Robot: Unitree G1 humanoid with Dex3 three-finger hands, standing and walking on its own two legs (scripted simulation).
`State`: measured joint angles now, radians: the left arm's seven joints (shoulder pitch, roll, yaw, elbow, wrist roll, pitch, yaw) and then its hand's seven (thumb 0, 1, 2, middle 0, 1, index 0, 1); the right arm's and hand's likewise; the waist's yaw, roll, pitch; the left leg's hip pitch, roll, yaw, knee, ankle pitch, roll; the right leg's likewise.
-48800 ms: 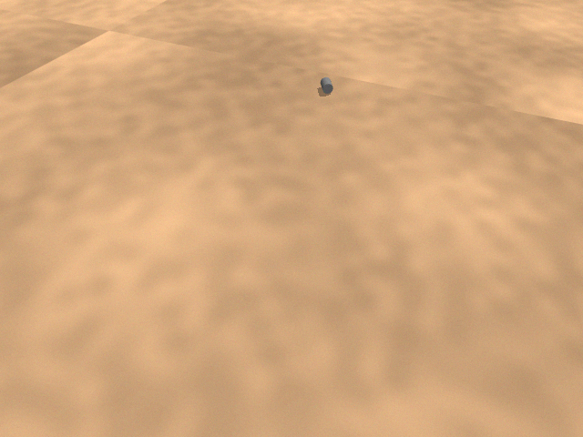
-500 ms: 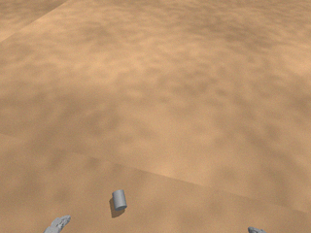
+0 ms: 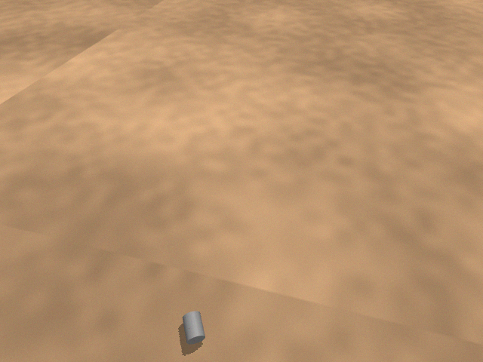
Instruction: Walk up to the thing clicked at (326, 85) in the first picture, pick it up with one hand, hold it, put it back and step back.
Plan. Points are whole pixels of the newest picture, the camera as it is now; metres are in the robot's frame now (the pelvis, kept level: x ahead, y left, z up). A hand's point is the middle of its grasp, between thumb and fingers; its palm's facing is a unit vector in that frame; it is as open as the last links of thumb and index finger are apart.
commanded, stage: stand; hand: left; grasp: from above
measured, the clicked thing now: (193, 327) +0.44 +0.21 -0.74
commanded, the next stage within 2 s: step back in 1.78 s
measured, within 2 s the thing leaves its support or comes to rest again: neither
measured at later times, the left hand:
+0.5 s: hand out of the picture +0.04 +0.22 -0.16, palm faces +0.02 -0.94 -0.33, open 7.3 cm
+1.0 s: hand out of the picture +0.09 +0.21 -0.15, palm faces +0.02 -0.94 -0.33, open 7.3 cm
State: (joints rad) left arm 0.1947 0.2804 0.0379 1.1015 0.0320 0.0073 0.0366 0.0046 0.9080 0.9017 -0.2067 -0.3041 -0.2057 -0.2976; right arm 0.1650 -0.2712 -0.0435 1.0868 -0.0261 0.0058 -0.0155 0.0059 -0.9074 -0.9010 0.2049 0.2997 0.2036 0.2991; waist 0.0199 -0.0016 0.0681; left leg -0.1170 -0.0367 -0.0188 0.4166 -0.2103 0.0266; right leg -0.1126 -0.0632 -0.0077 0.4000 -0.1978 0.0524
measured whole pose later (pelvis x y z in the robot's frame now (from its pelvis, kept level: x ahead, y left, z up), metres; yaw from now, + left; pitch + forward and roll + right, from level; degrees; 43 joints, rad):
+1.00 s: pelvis +0.01 -0.03 +0.01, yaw -1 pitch -4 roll +0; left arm 0.10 0.30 0.03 1.14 0.01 -0.01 0.01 0.00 0.91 0.90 -0.21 -0.30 -0.21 -0.30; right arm 0.12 -0.32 -0.01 1.14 -0.02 0.00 -0.01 0.00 -0.91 -0.90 0.20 0.30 0.20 0.30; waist 0.00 0.01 0.06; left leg -0.08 0.01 -0.03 0.33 -0.18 -0.02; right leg -0.10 -0.01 -0.02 0.33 -0.17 0.01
